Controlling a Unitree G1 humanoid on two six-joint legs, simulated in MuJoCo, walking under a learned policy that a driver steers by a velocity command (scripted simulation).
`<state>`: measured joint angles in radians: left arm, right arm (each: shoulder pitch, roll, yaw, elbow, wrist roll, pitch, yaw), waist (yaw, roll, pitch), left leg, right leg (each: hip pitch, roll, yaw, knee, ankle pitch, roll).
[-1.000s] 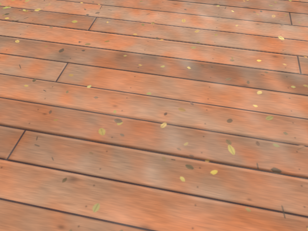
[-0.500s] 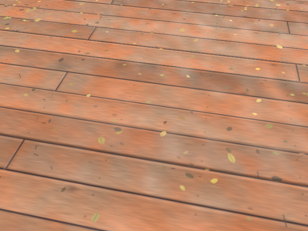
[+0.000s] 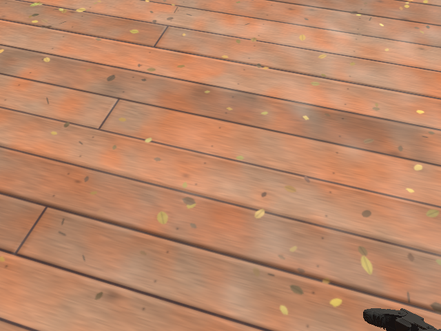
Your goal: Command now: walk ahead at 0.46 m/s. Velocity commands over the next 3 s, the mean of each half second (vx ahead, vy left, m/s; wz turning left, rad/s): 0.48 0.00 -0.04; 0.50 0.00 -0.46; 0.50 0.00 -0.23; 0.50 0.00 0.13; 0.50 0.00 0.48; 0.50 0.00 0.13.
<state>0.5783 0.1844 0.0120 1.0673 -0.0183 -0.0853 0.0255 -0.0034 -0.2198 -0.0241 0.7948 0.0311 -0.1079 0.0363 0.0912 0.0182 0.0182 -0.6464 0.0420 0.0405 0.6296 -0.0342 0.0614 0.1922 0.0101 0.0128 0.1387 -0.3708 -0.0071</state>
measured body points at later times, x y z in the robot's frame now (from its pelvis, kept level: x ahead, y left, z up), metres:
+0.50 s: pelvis +0.28 +0.02 +0.02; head +0.29 +0.02 +0.47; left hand +0.46 +0.26 -0.09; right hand +0.25 -0.24 -0.12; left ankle +0.19 +0.12 -0.73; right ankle +0.48 -0.14 -0.67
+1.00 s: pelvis +0.57 -0.06 +0.02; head +0.60 -0.08 +0.47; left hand +0.69 +0.20 -0.09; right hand +0.71 -0.35 -0.07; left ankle +0.81 +0.07 -0.67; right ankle +0.51 -0.12 -0.73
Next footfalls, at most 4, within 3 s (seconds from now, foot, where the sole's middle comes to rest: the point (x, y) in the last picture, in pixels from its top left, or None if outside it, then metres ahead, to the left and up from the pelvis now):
0.06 left None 0.23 0.12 -0.76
0.64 right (292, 308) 0.54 -0.12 -0.76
1.14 left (255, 212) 0.87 0.00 -0.76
1.68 right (349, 182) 1.03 -0.34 -0.76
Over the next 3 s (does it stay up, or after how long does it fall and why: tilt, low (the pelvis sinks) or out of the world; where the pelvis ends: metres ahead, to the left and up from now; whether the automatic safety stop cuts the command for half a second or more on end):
stays up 1.62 -0.33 0.02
